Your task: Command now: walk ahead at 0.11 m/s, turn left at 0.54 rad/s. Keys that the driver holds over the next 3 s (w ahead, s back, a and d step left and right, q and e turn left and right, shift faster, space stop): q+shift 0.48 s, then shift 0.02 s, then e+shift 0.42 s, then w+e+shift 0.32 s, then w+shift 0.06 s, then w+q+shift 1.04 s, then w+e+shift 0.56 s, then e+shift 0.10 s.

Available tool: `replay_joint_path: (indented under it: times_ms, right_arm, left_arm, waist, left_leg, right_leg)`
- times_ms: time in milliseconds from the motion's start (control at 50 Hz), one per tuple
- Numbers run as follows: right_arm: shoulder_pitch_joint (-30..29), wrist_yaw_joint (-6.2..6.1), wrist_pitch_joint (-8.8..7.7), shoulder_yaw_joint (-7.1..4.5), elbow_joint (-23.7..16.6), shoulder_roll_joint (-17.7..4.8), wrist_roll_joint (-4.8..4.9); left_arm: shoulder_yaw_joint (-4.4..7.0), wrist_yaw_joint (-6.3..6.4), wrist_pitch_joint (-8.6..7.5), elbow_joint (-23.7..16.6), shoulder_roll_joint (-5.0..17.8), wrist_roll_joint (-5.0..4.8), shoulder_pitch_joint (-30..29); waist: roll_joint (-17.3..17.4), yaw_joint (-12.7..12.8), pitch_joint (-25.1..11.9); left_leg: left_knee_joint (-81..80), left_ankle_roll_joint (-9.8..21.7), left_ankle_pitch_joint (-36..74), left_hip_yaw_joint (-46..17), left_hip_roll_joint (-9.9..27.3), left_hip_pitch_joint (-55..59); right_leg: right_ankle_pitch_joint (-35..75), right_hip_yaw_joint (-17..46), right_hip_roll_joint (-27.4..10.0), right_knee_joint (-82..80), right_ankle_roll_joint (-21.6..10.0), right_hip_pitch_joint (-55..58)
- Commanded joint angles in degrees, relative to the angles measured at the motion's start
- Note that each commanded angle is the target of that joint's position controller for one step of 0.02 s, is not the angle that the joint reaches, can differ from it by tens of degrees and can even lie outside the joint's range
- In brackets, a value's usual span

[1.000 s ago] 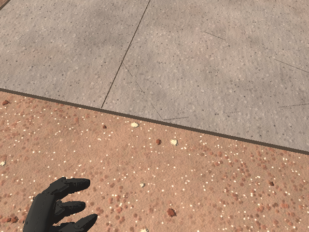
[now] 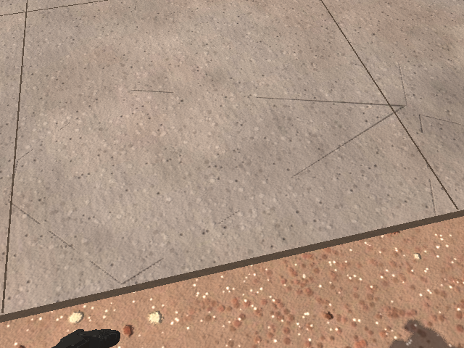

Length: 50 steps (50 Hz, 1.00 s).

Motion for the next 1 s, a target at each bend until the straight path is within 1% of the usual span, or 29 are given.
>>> replay_joint_path:
  times_ms: [20,60,120,180,220,240,260,280,300,320,340,360,380,420,480,520,580,640,700,740,760,780,820,860,880,920,960,980,1000]
  right_arm:
    - [4.8,-1.67,2.5,-1.81,-4.7,-2.7,-0.44]
    - [2.3,-1.5,2.98,-2.13,-6.9,-2.7,-0.99]
    - [-0.6,0.19,3.32,-2.3,-9.3,-2.6,-1.05]
    - [-2.7,1.6,4.19,-3.08,-11.4,-3.9,-0.81]
    - [-2.1,1.92,4.31,-3.74,-12.2,-4.0,-0.81]
    - [-0.8,1.6,4.15,-4.48,-11.8,-5.1,-1.19]
    - [2.1,0.86,3.64,-6.08,-11.2,-9.2,-1.45]
    - [2.3,0.1,2.81,-7.54,-13.3,-16.9,-1.36]
    - [3.2,1.25,0.53,-6.97,-14.7,-17.0,-3.4]
    - [1.5,1.97,-1.04,-6.62,-15.0,-15.6,-3.42]
    - [-1.2,1.6,-1.57,-6.28,-15.2,-14.1,-2.21]
    - [-4.6,0.9,-1.12,-5.57,-16.0,-11.8,-0.87]
    - [-7.4,0.07,-0.48,-5.06,-17.1,-10.6,-0.59]
    - [-8.2,-1.12,0.22,-4.58,-18.5,-9.6,-1.32]
    - [-6.3,-1.89,0.74,-4.97,-18.8,-10.3,-0.87]
    - [-7.6,-2.05,1.07,-4.58,-19.4,-9.8,-1.23]
    - [-8.0,-1.28,1.09,-2.92,-19.1,-6.8,-2.56]
    - [-9.4,0.23,0.58,-0.59,-17.3,-2.1,-3.76]
    - [-11.0,0.94,0.17,-1.25,-15.7,-5.2,-3.45]
    - [-8.9,0.32,-0.11,-2.11,-15.0,-7.0,-3.16]
    - [-6.9,-0.08,-0.3,-2.34,-15.8,-6.6,-4.0]
    - [-8.6,-0.54,-0.29,-2.3,-16.3,-5.5,-4.19]
    - [-13.5,-1.16,-0.06,-2.49,-17.8,-3.8,-3.0]
    - [-15.3,-0.79,0.0,-2.52,-18.8,-2.1,-2.44]
    - [-15.6,-0.57,-0.26,-2.69,-18.9,-1.9,-2.1]
    - [-14.9,-0.18,-0.86,-2.74,-18.2,-1.2,-1.61]
    - [-12.5,1.05,-1.83,-2.69,-16.8,-0.2,-0.38]
    - [-9.1,1.64,-2.17,-3.11,-15.4,-0.1,0.25]
    - [-3.8,1.63,-2.23,-4.11,-13.2,-1.8,0.6]
  left_arm:
    - [3.16,0.96,-1.07,-2.0,7.8,0.56,-3.3]
    - [3.49,1.61,-1.47,-0.8,8.3,0.39,-4.3]
    - [4.15,2.23,-1.16,0.3,9.9,-0.41,-5.7]
    - [5.02,1.5,-0.35,1.9,11.7,-1.67,-5.0]
    - [5.35,1.08,0.43,2.9,12.0,-2.69,-5.3]
    - [5.16,0.89,0.85,3.8,10.5,-3.11,-4.0]
    - [4.85,0.59,1.56,5.2,8.4,-2.25,-0.1]
    - [4.22,0.69,2.0,2.7,6.8,0.5,-0.7]
    - [4.38,1.21,1.73,0.3,8.0,0.58,-5.5]
    - [4.76,1.56,1.39,0.2,9.5,-0.82,-7.5]
    - [4.89,1.96,0.95,0.5,9.3,-1.22,-7.4]
    - [5.19,2.37,0.79,1.5,10.1,-0.57,-6.6]
    - [5.39,2.43,0.63,1.8,10.5,-0.14,-6.3]
    - [5.14,1.83,0.37,3.0,9.3,-0.28,-5.5]
    - [4.34,1.44,0.34,3.7,7.4,-0.8,-6.3]
    - [4.15,1.24,0.64,5.2,7.9,-1.0,-4.3]
    - [3.64,0.95,1.12,6.6,8.0,-1.09,-2.6]
    - [2.62,0.21,0.84,7.3,6.5,-1.1,-1.0]
    - [2.99,-0.33,0.3,6.5,8.9,-1.51,-0.6]
    - [3.75,-0.41,0.02,5.0,13.3,-1.18,-0.7]
    - [4.66,-0.3,-0.02,4.9,16.6,-1.79,-0.6]
    - [5.2,-0.19,0.14,5.3,16.8,-2.6,0.6]
    - [5.34,0.31,0.4,5.0,15.8,-2.02,3.4]
    - [5.64,0.68,0.02,4.7,15.3,-1.55,6.5]
    - [6.05,0.96,-0.22,4.5,15.9,-1.64,7.1]
    - [6.73,1.77,0.69,3.8,15.9,-3.18,4.7]
    - [6.69,2.4,2.74,2.9,14.6,-4.53,3.6]
    - [6.39,2.31,3.31,1.6,14.5,-4.42,0.6]
    - [5.85,2.23,3.34,0.3,13.3,-4.07,-1.6]
  waist:
    - [-11.4,-0.6,-7.3]
    - [-10.4,-0.6,-6.7]
    - [-9.3,-0.3,-7.3]
    - [-8.5,0.5,-6.6]
    - [-6.7,-0.5,-6.1]
    - [-3.8,-0.6,-5.6]
    - [6.8,-0.4,-3.9]
    - [23.9,1.9,-0.8]
    - [18.3,-0.4,-8.6]
    - [11.2,-0.4,-8.4]
    - [7.4,1.3,-7.2]
    - [4.2,2.9,-7.2]
    - [4.6,4.2,-8.0]
    - [4.4,4.5,-10.6]
    - [3.4,3.6,-11.0]
    - [4.7,3.4,-11.4]
    - [6.3,2.0,-11.1]
    - [6.0,1.7,-9.4]
    - [6.3,2.8,-4.7]
    - [2.3,1.7,-4.2]
    - [-4.2,-1.0,-4.8]
    - [-9.3,-0.1,-5.0]
    - [-14.2,2.8,-4.7]
    - [-15.7,5.1,-6.1]
    - [-13.6,5.3,-7.4]
    - [-10.5,4.2,-8.8]
    - [-10.0,3.6,-11.4]
    - [-11.6,0.8,-10.0]
    - [-11.5,-2.3,-8.7]
  left_leg:
    - [0.4,-1.2,5.9,1.2,2.0,-0.7]
    - [-5.2,0.0,10.7,0.4,3.5,-0.3]
    - [-14.9,2.5,16.7,1.4,4.2,3.9]
    - [-20.8,4.8,14.6,4.2,3.1,6.0]
    - [-28.3,7.1,15.7,6.9,1.1,9.3]
    - [-32.9,8.9,18.3,7.0,-0.8,12.2]
    - [-40.5,12.1,34.3,0.3,0.6,16.9]
    - [-45.2,20.6,51.5,-22.9,11.7,23.6]
    - [-50.3,27.5,40.6,-35.1,16.0,23.5]
    - [-51.8,25.9,32.9,-31.6,15.1,24.4]
    - [-51.3,22.6,28.7,-28.5,12.7,23.9]
    - [-50.2,19.7,27.2,-25.2,10.9,22.8]
    - [-49.5,18.1,28.4,-22.8,9.3,20.5]
    - [-48.4,17.1,32.8,-20.4,6.8,20.3]
    - [-47.6,17.1,32.2,-21.7,5.2,22.5]
    - [-46.9,17.0,30.3,-20.6,5.8,22.9]
    - [-46.4,17.4,30.8,-18.8,6.1,19.0]
    - [-47.0,17.5,28.8,-16.5,6.0,14.4]
    - [-45.5,16.0,25.9,-14.5,4.7,13.5]
    - [-40.9,12.6,24.1,-12.3,1.7,17.0]
    - [-37.0,10.3,21.0,-7.8,-3.2,17.0]
    - [-32.5,7.8,19.2,-1.7,-6.9,17.0]
    - [-27.2,5.9,12.0,-0.1,-9.9,10.1]
    - [-19.3,5.5,-4.3,-3.2,-10.8,1.9]
    - [-16.0,5.1,-6.2,-5.1,-10.0,-0.7]
    - [-22.4,3.9,-1.4,-5.9,-8.4,-0.7]
    - [-34.2,4.4,4.8,-3.4,-9.0,10.1]
    - [-41.7,5.0,9.8,-1.4,-9.7,19.2]
    - [-47.5,6.0,14.3,-0.7,-8.4,30.2]
  right_leg:
    - [16.5,5.3,-15.8,-15.0,-12.4,4.5]
    - [12.9,2.9,-16.5,-15.4,-11.7,4.6]
    - [10.0,-0.4,-17.3,-14.7,-10.5,5.9]
    - [7.6,-1.7,-19.1,-12.2,-9.1,9.3]
    - [5.3,-3.4,-18.7,-7.1,-6.2,10.5]
    - [0.9,-5.3,-16.1,-1.2,-3.5,9.7]
    - [-8.3,-9.0,-10.6,11.9,0.5,4.5]
    - [-30.5,-8.7,-0.8,32.9,6.2,-14.6]
    - [-31.8,5.6,3.7,43.4,5.6,-19.4]
    - [-26.8,9.1,3.1,45.2,3.8,-21.7]
    - [-20.6,10.8,2.1,43.0,2.2,-22.3]
    - [-15.9,11.8,0.8,40.3,1.8,-21.5]
    - [-12.7,12.0,1.0,38.1,1.8,-18.6]
    - [-8.4,11.7,3.1,35.4,2.6,-15.1]
    - [-7.0,12.7,5.4,26.0,4.2,-14.5]
    - [-5.9,12.0,4.4,22.7,5.2,-13.0]
    - [-6.3,10.0,1.8,20.1,5.8,-6.5]
    - [-6.9,8.6,-0.5,13.7,4.9,2.6]
    - [-2.3,5.5,1.5,2.8,3.0,6.3]
    - [13.1,10.6,-0.8,-1.0,0.5,5.1]
    - [20.6,15.9,-3.0,-0.7,-2.3,4.6]
    - [17.5,21.0,-5.0,-3.8,-5.5,2.7]
    - [15.8,32.5,-9.5,-7.8,-10.8,6.7]
    - [19.4,38.3,-12.3,-9.2,-14.2,14.3]
    - [21.5,38.9,-12.6,-8.4,-14.4,17.3]
    - [20.5,35.4,-9.3,-6.7,-11.0,19.3]
    - [-11.2,33.6,-4.7,-9.8,-8.8,12.2]
    - [-21.9,33.1,-2.4,-11.2,-7.8,3.9]
    - [-26.8,31.5,0.0,-10.1,-5.6,-6.2]
Next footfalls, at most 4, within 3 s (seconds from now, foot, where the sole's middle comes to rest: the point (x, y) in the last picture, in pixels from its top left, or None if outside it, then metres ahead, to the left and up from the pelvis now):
0.26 left None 0.10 0.14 -0.77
0.72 right None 0.20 -0.06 -0.77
1.02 left None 0.10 0.16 -0.77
1.50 right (269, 335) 0.47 -0.08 -0.77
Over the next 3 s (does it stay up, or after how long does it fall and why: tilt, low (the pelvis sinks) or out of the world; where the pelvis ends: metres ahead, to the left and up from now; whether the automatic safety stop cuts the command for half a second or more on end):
stays up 1.53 0.45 0.00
